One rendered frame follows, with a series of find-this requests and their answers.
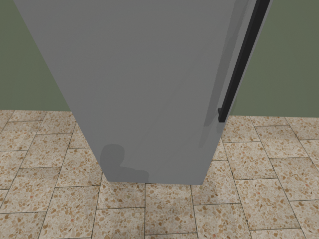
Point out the fridge door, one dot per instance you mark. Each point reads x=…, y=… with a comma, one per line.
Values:
x=144, y=78

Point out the handle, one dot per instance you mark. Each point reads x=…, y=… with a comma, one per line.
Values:
x=247, y=45

